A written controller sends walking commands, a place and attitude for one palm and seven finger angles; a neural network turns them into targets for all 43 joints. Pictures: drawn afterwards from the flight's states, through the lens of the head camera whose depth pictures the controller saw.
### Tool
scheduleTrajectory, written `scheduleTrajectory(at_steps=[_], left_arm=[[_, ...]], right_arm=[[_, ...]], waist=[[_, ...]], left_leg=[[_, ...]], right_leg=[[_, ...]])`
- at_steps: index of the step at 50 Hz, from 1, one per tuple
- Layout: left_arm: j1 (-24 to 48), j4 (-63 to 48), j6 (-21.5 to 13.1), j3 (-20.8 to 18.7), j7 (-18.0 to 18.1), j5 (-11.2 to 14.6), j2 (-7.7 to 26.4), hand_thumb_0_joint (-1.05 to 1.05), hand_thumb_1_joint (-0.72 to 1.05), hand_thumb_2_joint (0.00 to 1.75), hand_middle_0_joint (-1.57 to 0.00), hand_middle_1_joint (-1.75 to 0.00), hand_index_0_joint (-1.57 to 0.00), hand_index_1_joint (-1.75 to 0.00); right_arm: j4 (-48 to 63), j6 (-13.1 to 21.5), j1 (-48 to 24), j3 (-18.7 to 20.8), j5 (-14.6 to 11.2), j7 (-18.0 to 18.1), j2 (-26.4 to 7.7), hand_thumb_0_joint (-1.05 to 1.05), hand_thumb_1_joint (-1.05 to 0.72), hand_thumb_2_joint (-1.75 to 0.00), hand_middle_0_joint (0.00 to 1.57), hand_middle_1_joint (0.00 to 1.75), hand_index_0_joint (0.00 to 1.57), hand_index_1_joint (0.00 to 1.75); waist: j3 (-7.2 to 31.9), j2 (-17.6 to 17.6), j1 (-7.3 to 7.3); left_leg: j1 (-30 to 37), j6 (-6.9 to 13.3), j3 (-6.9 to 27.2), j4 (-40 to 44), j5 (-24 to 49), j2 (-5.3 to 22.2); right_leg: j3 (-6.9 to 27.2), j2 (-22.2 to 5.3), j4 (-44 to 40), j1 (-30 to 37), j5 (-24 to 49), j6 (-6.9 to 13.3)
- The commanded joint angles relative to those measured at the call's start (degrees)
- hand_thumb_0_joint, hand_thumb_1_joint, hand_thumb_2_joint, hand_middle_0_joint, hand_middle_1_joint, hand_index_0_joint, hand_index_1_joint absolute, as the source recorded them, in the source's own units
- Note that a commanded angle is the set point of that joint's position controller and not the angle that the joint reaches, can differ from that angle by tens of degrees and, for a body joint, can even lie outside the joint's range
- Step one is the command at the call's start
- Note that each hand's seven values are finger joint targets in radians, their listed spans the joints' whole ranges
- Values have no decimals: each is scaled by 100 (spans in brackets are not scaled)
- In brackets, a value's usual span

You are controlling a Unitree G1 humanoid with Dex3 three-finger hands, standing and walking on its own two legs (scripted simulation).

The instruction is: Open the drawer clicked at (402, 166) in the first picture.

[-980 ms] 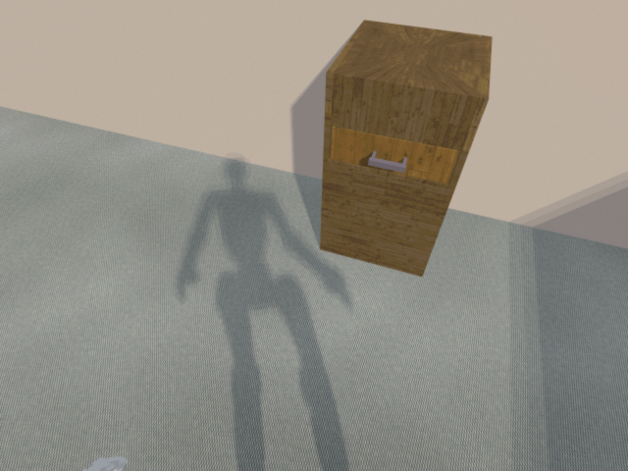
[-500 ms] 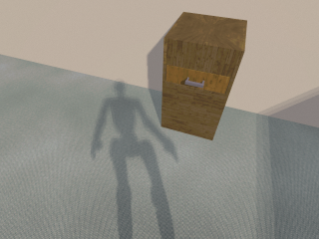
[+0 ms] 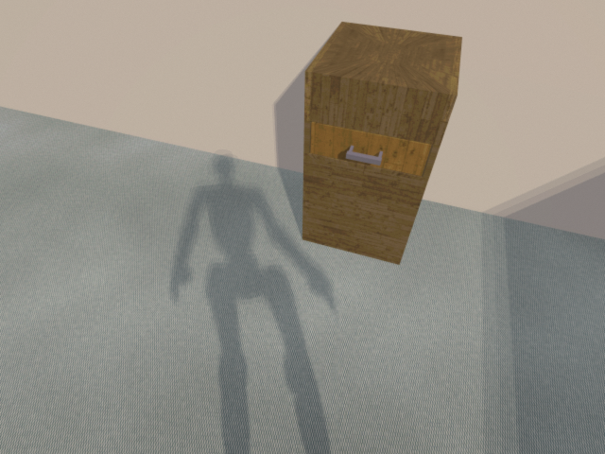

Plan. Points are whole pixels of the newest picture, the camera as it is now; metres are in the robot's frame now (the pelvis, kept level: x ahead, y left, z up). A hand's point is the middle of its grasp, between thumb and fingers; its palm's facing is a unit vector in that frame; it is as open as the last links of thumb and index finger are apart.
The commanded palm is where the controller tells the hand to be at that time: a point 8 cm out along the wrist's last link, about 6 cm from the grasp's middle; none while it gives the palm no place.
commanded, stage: look at it before walking up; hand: left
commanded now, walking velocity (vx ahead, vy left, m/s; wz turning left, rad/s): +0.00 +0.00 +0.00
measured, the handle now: (364, 154) +1.04 -0.15 -0.24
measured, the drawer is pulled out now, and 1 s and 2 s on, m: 0.00 0.00 0.00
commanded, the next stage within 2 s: walk to a spot facing it in 0.46 s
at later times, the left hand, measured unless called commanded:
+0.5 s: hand out of the picture +0.07 +0.25 -0.15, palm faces -0.04 -0.94 -0.34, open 7.4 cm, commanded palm none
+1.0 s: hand out of the picture +0.10 +0.15 -0.18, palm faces -0.11 -0.97 -0.22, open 7.4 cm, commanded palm none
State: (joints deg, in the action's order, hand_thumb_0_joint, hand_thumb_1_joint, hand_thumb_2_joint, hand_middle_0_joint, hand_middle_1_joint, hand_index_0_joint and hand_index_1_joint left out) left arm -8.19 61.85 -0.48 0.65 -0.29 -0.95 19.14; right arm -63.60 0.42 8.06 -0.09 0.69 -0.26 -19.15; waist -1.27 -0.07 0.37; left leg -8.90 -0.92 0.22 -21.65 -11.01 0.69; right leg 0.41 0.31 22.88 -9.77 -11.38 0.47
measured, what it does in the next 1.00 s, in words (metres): lifts its left foot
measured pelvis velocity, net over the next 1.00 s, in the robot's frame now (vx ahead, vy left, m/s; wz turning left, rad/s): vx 0.06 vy -0.03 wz -0.18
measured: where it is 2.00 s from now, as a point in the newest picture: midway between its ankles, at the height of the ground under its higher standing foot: (335, 432)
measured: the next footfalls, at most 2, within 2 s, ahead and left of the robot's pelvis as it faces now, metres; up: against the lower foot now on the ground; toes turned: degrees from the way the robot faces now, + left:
left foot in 1.40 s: +0.36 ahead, +0.05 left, +0.00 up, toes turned -18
right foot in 1.86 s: +0.35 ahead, -0.22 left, +0.00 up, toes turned -29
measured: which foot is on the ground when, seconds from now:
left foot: down 0.00-0.92, up 0.94-1.00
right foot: down 0.00-1.00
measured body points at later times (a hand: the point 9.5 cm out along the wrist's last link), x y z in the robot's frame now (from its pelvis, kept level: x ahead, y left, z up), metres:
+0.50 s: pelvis +0.00 +0.00 +0.00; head +0.01 +0.00 +0.45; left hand +0.08 +0.30 -0.13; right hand +0.08 -0.30 -0.13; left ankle +0.01 +0.13 -0.74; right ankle +0.01 -0.11 -0.74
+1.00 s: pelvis +0.06 -0.03 -0.02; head +0.08 -0.05 +0.43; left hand +0.10 +0.21 -0.16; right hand +0.02 -0.28 -0.18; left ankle +0.02 +0.11 -0.69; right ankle +0.04 -0.11 -0.74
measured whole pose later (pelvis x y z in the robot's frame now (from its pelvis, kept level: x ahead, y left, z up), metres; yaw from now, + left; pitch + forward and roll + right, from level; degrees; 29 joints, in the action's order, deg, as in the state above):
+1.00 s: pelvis +0.06 -0.03 -0.02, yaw -10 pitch -1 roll +0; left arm -19.4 57.1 -1.7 -2.2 -1.3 -1.3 10.2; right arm -61.5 -0.9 16.5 2.1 1.1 0.0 -13.3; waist -2.7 -2.5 -1.7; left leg -19.8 -1.8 -3.8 -58.9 -26.8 5.9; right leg -4.0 2.5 36.5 -15.9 -19.8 4.3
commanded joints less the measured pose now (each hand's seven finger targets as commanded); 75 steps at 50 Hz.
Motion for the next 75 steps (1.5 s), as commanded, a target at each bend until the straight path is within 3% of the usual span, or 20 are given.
scheduleTrajectory(at_steps=[1, 28, 33, 36, 39, 42, 44, 45, 46, 47, 50, 53, 63, 65, 67, 68, 70, 71, 73, 75], left_arm=[[215, -361, -137, -265, 98, 31, 1228, 0, 90, 90, -20, -30, -20, -30], [187, -315, -137, -264, 89, 32, 1233, 0, 90, 90, -20, -30, -20, -30], [-336, -289, 104, -214, 28, -4, 593, 0, 90, 90, -20, -30, -20, -30], [-480, -547, 142, -318, -54, -30, 553, 0, 90, 90, -20, -30, -20, -30], [-513, -810, 77, -370, -127, -30, 187, 0, 90, 90, -20, -30, -20, -30], [-360, -986, 6, -423, -197, -34, -64, 0, 90, 90, -20, -30, -20, -30], [-1155, -751, -29, -462, -218, -45, -203, 0, 90, 90, -20, -30, -20, -30], [-1838, -535, -99, -547, -180, -71, 95, 0, 90, 90, -20, -30, -20, -30], [-2497, -415, -187, -719, -50, -75, 902, 0, 90, 90, -20, -30, -20, -30], [-2695, -406, -185, -678, 65, 42, 749, 0, 90, 90, -20, -30, -20, -30], [-1819, -622, -227, -536, 76, -14, 194, 0, 90, 90, -20, -30, -20, -30], [-1765, -643, -307, -549, 84, -35, 58, 0, 90, 90, -20, -30, -20, -30], [-1838, -596, -269, -626, 138, -66, 141, 0, 90, 90, -20, -30, -20, -30], [-1735, -638, -230, -632, 170, -71, 134, 0, 90, 90, -20, -30, -20, -30], [-1457, -688, -222, -640, 173, -52, 145, 0, 90, 90, -20, -30, -20, -30], [-1497, -710, -218, -616, 157, -10, 13, 0, 90, 90, -20, -30, -20, -30], [-1963, -764, -234, -552, 67, 54, -429, 0, 90, 90, -20, -30, -20, -30], [-1790, -815, -190, -497, 86, -8, -331, 0, 90, 90, -20, -30, -20, -30], [-1275, -752, -149, -517, -3, -82, -387, 0, 90, 90, -20, -30, -20, -30], [-1420, -602, -55, -496, -85, -113, -512, 0, 90, 90, -20, -30, -20, -30]], right_arm=[[365, 162, -268, 208, -22, 84, -1180, 0, -90, -90, 20, 30, 20, 30], [335, 156, -353, 197, -29, 89, -1191, 0, -90, -90, 20, 30, 20, 30], [284, 11, 224, 122, 45, 85, -552, 0, -90, -90, 20, 30, 20, 30], [469, 12, 388, 268, 50, 97, -730, 0, -90, -90, 20, 30, 20, 30], [599, 98, 653, 430, 23, 132, -950, 0, -90, -90, 20, 30, 20, 30], [630, 189, 757, 453, 61, 137, -730, 0, -90, -90, 20, 30, 20, 30], [689, 185, 500, 437, 67, 149, -616, 0, -90, -90, 20, 30, 20, 30], [770, 179, 440, 393, 29, 114, -375, 0, -90, -90, 20, 30, 20, 30], [1117, 197, 197, 272, -23, 47, 107, 0, -90, -90, 20, 30, 20, 30], [1309, 233, -339, 330, 12, 77, -207, 0, -90, -90, 20, 30, 20, 30], [1198, 230, -260, 372, 66, 35, 33, 0, -90, -90, 20, 30, 20, 30], [1091, 160, 36, 394, 69, 12, 247, 0, -90, -90, 20, 30, 20, 30], [1665, 201, -852, 382, -14, -40, 465, 0, -90, -90, 20, 30, 20, 30], [1646, 215, -745, 355, -37, -3, 452, 0, -90, -90, 20, 30, 20, 30], [1365, 260, 187, 375, -9, 69, 324, 0, -90, -90, 20, 30, 20, 30], [1121, 291, 889, 405, 23, 135, 84, 0, -90, -90, 20, 30, 20, 30], [948, 261, 1812, 550, 102, 138, -808, 0, -90, -90, 20, 30, 20, 30], [1073, 207, 1448, 490, 58, 142, -677, 0, -90, -90, 20, 30, 20, 30], [1109, 235, 840, 372, 78, 136, -38, 0, -90, -90, 20, 30, 20, 30], [1016, 307, 639, 281, 82, 138, 300, 0, -90, -90, 20, 30, 20, 30]], waist=[[371, 93, -23], [306, 38, -42], [-74, 77, -34], [-433, -244, -9], [-477, -1046, 65], [-418, -858, 48], [-197, -653, -356], [10, 291, -626], [93, 2364, -850], [-92, 1251, -928], [-400, 394, -379], [-74, 423, -193], [-110, 761, -374], [-44, 864, -318], [225, 776, 141], [545, 423, 380], [1230, -1717, 419], [780, -1067, 353], [-305, -956, 147], [-394, -978, -125]], left_leg=[[103, 231, 538, 314, 562, 594], [193, 216, 528, 415, 584, 605], [-32, 125, 175, 134, -1176, 601], [-83, 309, 426, 301, -2125, 880], [218, 885, 1240, 853, -2219, 1865], [336, 1032, 683, 497, -542, 2064], [-386, 624, -198, -622, -228, 1614], [-1368, 264, -787, -2142, -627, 1096], [-3269, -134, -1224, -4187, -2312, 207], [-3423, -35, -217, -4537, -2110, 441], [-3229, -118, -18, -4571, -969, 717], [-2954, -245, -180, -4156, -556, 649], [-2619, -268, -362, -2458, -268, 359], [-1946, -167, -407, -1905, -306, 226], [-556, -57, -544, -1009, 229, 26], [730, 63, -342, -662, 493, 223], [1792, 1152, 2795, 321, 637, 2755], [941, 1431, 3204, 708, -705, 2912], [-408, 1212, 2320, 1181, -2075, 2165], [-1095, 913, 1250, 1204, -1478, 1571]], right_leg=[[661, -697, -449, 69, 495, 173], [633, -721, -580, 135, 558, 150], [960, -493, -440, -530, -1237, 185], [915, -190, 74, -1228, -1797, 235], [39, 185, 1830, -1890, -1327, 85], [-229, -222, 2017, -1846, -1745, 24], [-543, -79, 1040, -418, -901, 79], [132, -348, 186, 789, -756, 288], [3140, -2094, -922, 1611, -509, 997], [3589, -2221, -1094, 1177, -366, 1380], [2616, -1703, -1013, 387, -180, 1331], [1822, -1344, -836, 397, 1004, 1162], [1721, -1046, -376, 640, 2394, 953], [1695, -1014, -85, 549, 3083, 855], [1321, -714, 546, 143, 2936, 638], [1226, -441, 1371, -473, 2321, 509], [103, 492, 4431, -2119, -2375, 105], [277, 149, 5044, -2367, -2341, 129], [223, -284, 5203, -2585, -1379, 103], [93, -410, 4601, -2036, -863, 70]])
